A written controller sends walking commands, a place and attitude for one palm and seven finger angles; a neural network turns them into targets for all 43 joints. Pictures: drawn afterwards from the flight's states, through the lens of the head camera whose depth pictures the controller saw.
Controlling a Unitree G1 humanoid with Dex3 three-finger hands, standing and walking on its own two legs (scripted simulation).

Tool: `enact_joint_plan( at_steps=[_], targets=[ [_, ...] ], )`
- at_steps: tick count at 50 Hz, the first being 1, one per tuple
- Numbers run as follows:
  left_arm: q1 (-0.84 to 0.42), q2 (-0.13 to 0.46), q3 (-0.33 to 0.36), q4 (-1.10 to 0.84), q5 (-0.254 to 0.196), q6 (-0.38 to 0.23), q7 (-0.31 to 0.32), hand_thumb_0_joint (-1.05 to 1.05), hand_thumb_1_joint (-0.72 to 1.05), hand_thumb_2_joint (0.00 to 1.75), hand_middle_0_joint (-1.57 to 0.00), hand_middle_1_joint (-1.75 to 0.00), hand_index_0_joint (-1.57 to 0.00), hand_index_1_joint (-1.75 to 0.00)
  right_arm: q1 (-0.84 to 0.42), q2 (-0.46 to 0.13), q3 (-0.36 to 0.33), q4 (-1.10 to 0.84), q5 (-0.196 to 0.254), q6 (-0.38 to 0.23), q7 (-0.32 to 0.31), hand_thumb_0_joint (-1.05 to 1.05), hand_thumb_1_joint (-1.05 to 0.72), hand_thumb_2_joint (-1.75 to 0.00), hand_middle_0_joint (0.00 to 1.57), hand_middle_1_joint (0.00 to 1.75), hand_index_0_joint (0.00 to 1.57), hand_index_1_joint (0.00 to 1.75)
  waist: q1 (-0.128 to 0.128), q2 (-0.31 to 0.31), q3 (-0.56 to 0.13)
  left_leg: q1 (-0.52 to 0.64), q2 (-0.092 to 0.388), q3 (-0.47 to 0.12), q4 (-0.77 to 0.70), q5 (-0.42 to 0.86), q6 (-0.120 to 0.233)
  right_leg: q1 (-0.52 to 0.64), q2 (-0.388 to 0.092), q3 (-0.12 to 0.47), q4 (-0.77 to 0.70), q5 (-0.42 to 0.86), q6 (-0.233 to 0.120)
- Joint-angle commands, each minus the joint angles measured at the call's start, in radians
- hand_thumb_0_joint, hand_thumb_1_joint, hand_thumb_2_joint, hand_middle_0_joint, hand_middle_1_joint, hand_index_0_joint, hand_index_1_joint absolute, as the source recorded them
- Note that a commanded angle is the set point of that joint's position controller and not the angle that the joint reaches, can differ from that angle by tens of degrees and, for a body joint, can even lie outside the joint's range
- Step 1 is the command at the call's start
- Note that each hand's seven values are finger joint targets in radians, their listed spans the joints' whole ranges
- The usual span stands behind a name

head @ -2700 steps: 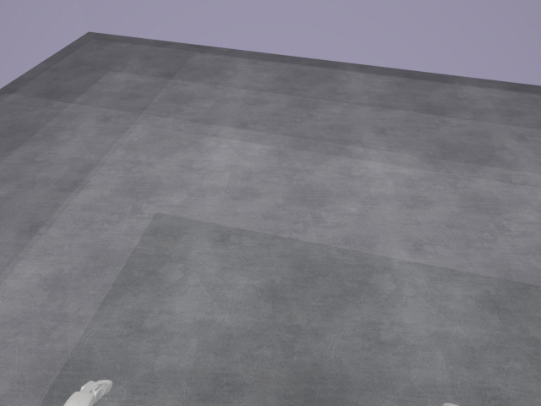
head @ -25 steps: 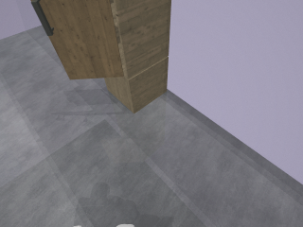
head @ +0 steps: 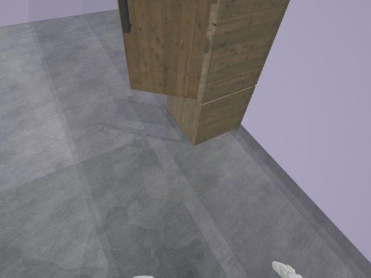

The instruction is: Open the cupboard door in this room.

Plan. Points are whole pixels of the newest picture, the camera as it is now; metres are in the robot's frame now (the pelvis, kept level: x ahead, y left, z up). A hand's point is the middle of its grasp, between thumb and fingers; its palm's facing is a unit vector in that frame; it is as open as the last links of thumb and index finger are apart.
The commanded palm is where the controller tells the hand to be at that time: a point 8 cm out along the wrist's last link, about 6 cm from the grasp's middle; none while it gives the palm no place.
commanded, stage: take the last steps up to it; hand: left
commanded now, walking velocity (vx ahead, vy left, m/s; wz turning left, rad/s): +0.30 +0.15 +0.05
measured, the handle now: (126, 9) +0.98 +0.36 +0.08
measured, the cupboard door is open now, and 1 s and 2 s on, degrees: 51 51 51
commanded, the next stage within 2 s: come to a stop and stand still in 0.88 s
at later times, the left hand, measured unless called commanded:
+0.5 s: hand (129, 194) +0.33 +0.20 -0.15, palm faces -0.03 -0.98 -0.19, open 7.4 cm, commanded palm none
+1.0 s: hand (91, 208) +0.29 +0.30 -0.17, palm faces +0.12 -0.98 -0.17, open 7.3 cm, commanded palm none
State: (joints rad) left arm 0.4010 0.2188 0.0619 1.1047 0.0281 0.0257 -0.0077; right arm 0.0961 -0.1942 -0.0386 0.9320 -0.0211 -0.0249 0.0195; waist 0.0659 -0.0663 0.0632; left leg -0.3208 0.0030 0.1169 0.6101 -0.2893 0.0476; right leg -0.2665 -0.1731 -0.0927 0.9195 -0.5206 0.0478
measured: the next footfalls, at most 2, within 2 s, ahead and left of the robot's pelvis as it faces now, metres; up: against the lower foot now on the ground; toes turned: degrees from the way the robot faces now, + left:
right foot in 0.48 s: +0.27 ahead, -0.06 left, +0.00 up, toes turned -5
left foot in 0.90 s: +0.45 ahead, +0.22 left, +0.00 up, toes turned +8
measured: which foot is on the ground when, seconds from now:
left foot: down 0.00-0.48, up 0.50-0.88, down 0.90-1.00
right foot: up 0.00-0.46, down 0.48-0.90, up 0.92-1.00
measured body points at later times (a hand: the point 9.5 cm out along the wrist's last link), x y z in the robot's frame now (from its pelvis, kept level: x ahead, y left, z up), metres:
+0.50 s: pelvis +0.18 +0.03 +0.00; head +0.21 +0.02 +0.44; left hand +0.33 +0.25 -0.13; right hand +0.05 -0.18 -0.15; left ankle +0.03 +0.09 -0.70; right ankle +0.23 -0.06 -0.73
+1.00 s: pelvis +0.36 +0.13 +0.00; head +0.39 +0.15 +0.45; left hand +0.28 +0.35 -0.16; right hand +0.50 -0.10 -0.12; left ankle +0.41 +0.22 -0.72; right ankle +0.26 -0.02 -0.66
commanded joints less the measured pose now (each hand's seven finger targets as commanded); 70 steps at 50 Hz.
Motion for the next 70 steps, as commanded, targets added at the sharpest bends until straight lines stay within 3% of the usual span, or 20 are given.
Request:
enact_joint_plan(
  at_steps=[1, 6, 18, 21, 22, 23, 24, 25, 27, 29, 31, 40, 43, 44, 45, 46, 47, 53, 63, 70],
  targets=[
    [-0.191, 0.049, 0.011, -0.151, -0.001, -0.053, -0.005, 0.00, 0.90, 0.90, -0.20, -0.30, -0.20, -0.30, 0.227, -0.164, -0.027, 0.022, -0.004, -0.010, -0.040, 0.00, -0.90, -0.90, 0.20, 0.30, 0.20, 0.30, -0.110, 0.185, -0.003, 0.217, 0.309, -0.399, -0.400, 0.012, 0.154, -0.429, 0.003, 0.072, 0.345, 0.110, -0.037],
    [-0.131, 0.038, 0.007, -0.124, -0.003, -0.035, -0.007, 0.00, 0.90, 0.90, -0.20, -0.30, -0.20, -0.30, 0.245, -0.109, -0.007, 0.054, 0.003, -0.043, -0.044, 0.00, -0.90, -0.90, 0.20, 0.30, 0.20, 0.30, -0.050, 0.145, -0.028, 0.239, 0.225, -0.233, -0.420, 0.344, 0.147, -0.361, 0.031, 0.059, 0.218, 0.249, -0.026],
    [-0.415, 0.018, -0.014, -0.235, -0.006, -0.042, -0.008, 0.00, 0.90, 0.90, -0.20, -0.30, -0.20, -0.30, 0.436, -0.094, 0.007, 0.167, -0.013, -0.042, -0.050, 0.00, -0.90, -0.90, 0.20, 0.30, 0.20, 0.30, -0.106, 0.106, 0.051, 0.351, 0.231, -0.192, -0.361, 0.630, 0.133, -0.297, 0.096, 0.005, -0.162, 0.268, -0.073],
    [-0.259, 0.042, -0.004, -0.200, -0.006, -0.054, -0.005, 0.00, 0.90, 0.90, -0.20, -0.30, -0.20, -0.30, 0.421, -0.108, 0.007, 0.184, -0.006, -0.041, -0.053, 0.00, -0.90, -0.90, 0.20, 0.30, 0.20, 0.30, -0.026, 0.083, -0.011, 0.304, 0.186, -0.135, -0.162, 0.870, 0.079, -0.016, 0.163, -0.038, -0.320, 0.273, -0.108],
    [-0.115, 0.070, 0.011, -0.161, -0.005, -0.064, 0.000, 0.00, 0.90, 0.90, -0.20, -0.30, -0.20, -0.30, 0.395, -0.116, 0.002, 0.176, 0.006, -0.045, -0.053, 0.00, -0.90, -0.90, 0.20, 0.30, 0.20, 0.30, 0.040, 0.061, -0.089, 0.193, 0.150, -0.111, 0.011, 0.850, 0.043, 0.230, 0.141, 0.003, -0.391, 0.367, -0.129],
    [0.047, 0.153, 0.036, -0.120, 0.001, -0.077, 0.010, 0.00, 0.90, 0.90, -0.20, -0.30, -0.20, -0.30, 0.391, -0.098, -0.002, 0.152, 0.022, -0.050, -0.048, 0.00, -0.90, -0.90, 0.20, 0.30, 0.20, 0.30, 0.090, -0.063, -0.212, -0.054, 0.056, -0.054, 0.272, 0.524, -0.002, 0.537, -0.079, 0.284, -0.423, 0.455, -0.216],
    [0.103, 0.214, 0.049, -0.104, -0.009, -0.076, 0.014, 0.00, 0.90, 0.90, -0.20, -0.30, -0.20, -0.30, 0.423, -0.079, -0.004, 0.131, 0.023, -0.050, -0.049, 0.00, -0.90, -0.90, 0.20, 0.30, 0.20, 0.30, 0.062, -0.161, -0.289, -0.234, -0.068, -0.050, 0.592, -0.274, -0.044, 0.639, -0.350, 0.639, -0.551, 0.620, -0.339],
    [0.044, 0.202, 0.052, -0.124, -0.023, -0.068, 0.026, 0.00, 0.90, 0.90, -0.20, -0.30, -0.20, -0.30, 0.354, -0.118, -0.011, 0.114, 0.015, -0.038, -0.044, 0.00, -0.90, -0.90, 0.20, 0.30, 0.20, 0.30, 0.051, 0.009, -0.179, -0.290, 0.009, -0.156, 0.678, -0.262, -0.032, 0.493, -0.365, 0.617, -0.618, 0.523, -0.364],
    [-0.091, 0.102, 0.023, -0.144, -0.021, -0.074, 0.031, 0.00, 0.90, 0.90, -0.20, -0.30, -0.20, -0.30, 0.240, -0.045, -0.009, 0.103, 0.005, -0.019, -0.032, 0.00, -0.90, -0.90, 0.20, 0.30, 0.20, 0.30, -0.012, 0.026, 0.033, -0.293, 0.083, -0.172, 0.625, -0.120, -0.042, 0.161, -0.245, 0.410, -0.684, 0.448, -0.275],
    [-0.129, 0.035, 0.004, -0.140, -0.019, -0.090, 0.024, 0.00, 0.90, 0.90, -0.20, -0.30, -0.20, -0.30, 0.296, 0.004, -0.002, 0.120, -0.004, 0.006, -0.020, 0.00, -0.90, -0.90, 0.20, 0.30, 0.20, 0.30, -0.067, -0.073, 0.045, -0.214, 0.102, -0.135, 0.528, -0.028, -0.062, 0.037, -0.152, 0.215, -0.730, 0.484, -0.208],
    [-0.112, 0.043, 0.007, -0.123, -0.015, -0.104, 0.021, 0.00, 0.90, 0.90, -0.20, -0.30, -0.20, -0.30, 0.315, 0.017, -0.005, 0.125, -0.004, 0.012, -0.009, 0.00, -0.90, -0.90, 0.20, 0.30, 0.20, 0.30, -0.083, -0.060, 0.000, -0.170, 0.106, -0.097, 0.422, 0.014, -0.078, 0.029, -0.124, 0.147, -0.736, 0.499, -0.197],
    [-0.020, 0.101, 0.020, -0.048, -0.001, -0.106, 0.011, 0.00, 0.90, 0.90, -0.20, -0.30, -0.20, -0.30, 0.065, 0.002, -0.013, 0.018, 0.001, -0.010, 0.019, 0.00, -0.90, -0.90, 0.20, 0.30, 0.20, 0.30, -0.024, -0.119, 0.012, -0.115, 0.049, -0.021, 0.023, 0.096, -0.077, 0.109, -0.118, 0.120, -0.678, 0.541, -0.171],
    [-0.043, 0.111, 0.022, -0.049, -0.003, -0.091, 0.015, 0.00, 0.90, 0.90, -0.20, -0.30, -0.20, -0.30, 0.153, -0.051, -0.019, 0.041, -0.002, -0.023, 0.009, 0.00, -0.90, -0.90, 0.20, 0.30, 0.20, 0.30, -0.087, -0.075, -0.010, 0.129, 0.007, 0.010, -0.136, 0.119, -0.058, 0.029, -0.076, 0.068, -0.530, 0.528, -0.129],
    [-0.036, 0.083, 0.013, -0.056, -0.004, -0.086, 0.013, 0.00, 0.90, 0.90, -0.20, -0.30, -0.20, -0.30, 0.270, -0.115, -0.031, 0.076, -0.008, -0.031, -0.003, 0.00, -0.90, -0.90, 0.20, 0.30, 0.20, 0.30, -0.136, 0.052, -0.084, 0.317, 0.061, -0.042, -0.163, 0.136, -0.034, -0.049, -0.022, 0.024, -0.327, 0.486, -0.103],
    [0.014, 0.023, 0.002, -0.070, -0.012, -0.084, 0.011, 0.00, 0.90, 0.90, -0.20, -0.30, -0.20, -0.30, 0.382, -0.226, -0.056, 0.098, -0.021, -0.037, -0.016, 0.00, -0.90, -0.90, 0.20, 0.30, 0.20, 0.30, -0.159, 0.331, -0.197, 0.503, 0.300, -0.325, -0.167, 0.230, 0.054, -0.240, 0.108, -0.063, -0.046, 0.101, -0.058],
    [-0.028, 0.014, -0.008, -0.098, -0.012, -0.084, 0.016, 0.00, 0.90, 0.90, -0.20, -0.30, -0.20, -0.30, 0.449, -0.249, -0.055, 0.101, -0.014, -0.024, -0.032, 0.00, -0.90, -0.90, 0.20, 0.30, 0.20, 0.30, -0.185, 0.368, -0.230, 0.502, 0.400, -0.455, -0.269, 0.343, 0.140, -0.312, 0.148, -0.007, 0.207, -0.105, -0.059],
    [-0.072, 0.014, -0.006, -0.116, -0.011, -0.082, 0.019, 0.00, 0.90, 0.90, -0.20, -0.30, -0.20, -0.30, 0.397, -0.238, -0.046, 0.087, -0.011, -0.018, -0.039, 0.00, -0.90, -0.90, 0.20, 0.30, 0.20, 0.30, -0.162, 0.247, -0.147, 0.406, 0.418, -0.413, -0.285, 0.366, 0.175, -0.353, 0.104, 0.049, 0.314, -0.075, -0.073],
    [0.014, -0.027, -0.016, -0.036, -0.024, -0.021, 0.026, 0.00, 0.90, 0.90, -0.20, -0.30, -0.20, -0.30, 0.140, -0.089, 0.019, 0.041, 0.000, -0.042, -0.072, 0.00, -0.90, -0.90, 0.20, 0.30, 0.20, 0.30, -0.026, 0.129, -0.093, 0.097, 0.293, -0.124, -0.297, 0.831, 0.073, -0.130, 0.073, 0.114, 0.144, 0.184, -0.018],
    [-0.166, 0.037, 0.016, -0.161, -0.006, 0.041, 0.024, 0.00, 0.90, 0.90, -0.20, -0.30, -0.20, -0.30, 0.178, -0.147, -0.029, 0.071, -0.009, 0.019, -0.092, 0.00, -0.90, -0.90, 0.20, 0.30, 0.20, 0.30, -0.074, 0.224, -0.080, 0.181, 0.348, -0.179, -0.235, 0.784, 0.124, -0.222, 0.137, 0.111, 0.094, 0.113, -0.020],
    [-0.172, 0.035, 0.003, -0.184, -0.013, 0.011, 0.027, 0.00, 0.90, 0.90, -0.20, -0.30, -0.20, -0.30, 0.199, -0.172, -0.050, 0.080, -0.005, 0.034, -0.069, 0.00, -0.90, -0.90, 0.20, 0.30, 0.20, 0.30, -0.069, 0.241, -0.130, 0.196, 0.289, -0.169, -0.153, 0.687, 0.071, 0.021, 0.155, 0.037, -0.377, 0.238, -0.048]
  ],
)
